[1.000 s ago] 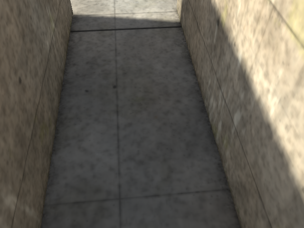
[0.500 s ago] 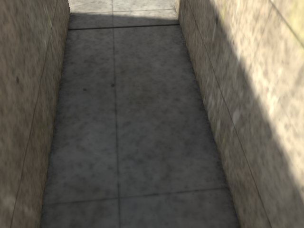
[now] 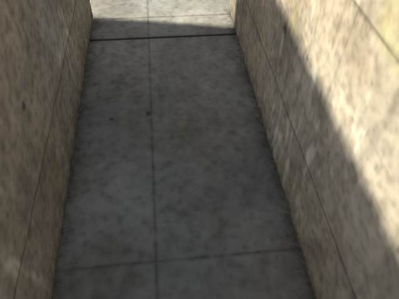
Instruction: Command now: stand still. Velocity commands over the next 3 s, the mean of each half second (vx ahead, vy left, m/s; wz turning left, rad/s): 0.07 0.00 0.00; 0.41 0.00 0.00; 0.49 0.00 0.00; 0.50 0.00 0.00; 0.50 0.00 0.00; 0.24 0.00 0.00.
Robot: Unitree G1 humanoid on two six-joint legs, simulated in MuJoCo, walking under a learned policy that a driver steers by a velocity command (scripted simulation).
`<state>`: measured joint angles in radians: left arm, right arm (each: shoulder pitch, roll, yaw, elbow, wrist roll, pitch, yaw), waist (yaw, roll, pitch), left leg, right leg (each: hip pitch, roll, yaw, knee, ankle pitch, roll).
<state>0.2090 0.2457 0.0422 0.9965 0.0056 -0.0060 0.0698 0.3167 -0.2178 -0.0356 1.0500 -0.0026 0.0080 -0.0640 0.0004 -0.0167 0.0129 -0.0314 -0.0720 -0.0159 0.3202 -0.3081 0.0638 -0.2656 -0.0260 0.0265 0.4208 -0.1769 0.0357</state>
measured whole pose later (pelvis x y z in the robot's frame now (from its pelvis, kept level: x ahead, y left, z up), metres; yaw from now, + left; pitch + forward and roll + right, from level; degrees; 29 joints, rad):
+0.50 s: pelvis +0.04 -0.01 -0.01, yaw +0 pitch +2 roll +1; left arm 0.26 0.25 0.05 0.98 -0.03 -0.03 0.07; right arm 0.42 -0.23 -0.07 1.03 0.04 -0.04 -0.06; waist -0.03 -0.01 -0.03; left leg -0.01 -0.08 -0.03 0.35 -0.38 0.08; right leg -0.43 -0.03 -0.02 0.92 -0.48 0.00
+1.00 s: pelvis +0.29 -0.08 +0.00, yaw +1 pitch -2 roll +3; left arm 0.57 0.19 0.05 1.11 0.01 -0.09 0.02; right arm 0.26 -0.21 -0.08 0.88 0.02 0.02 -0.03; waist 0.05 0.08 0.04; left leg -0.72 -0.02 -0.20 1.14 -0.12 0.01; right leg -0.03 -0.06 -0.07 0.41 -0.34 -0.02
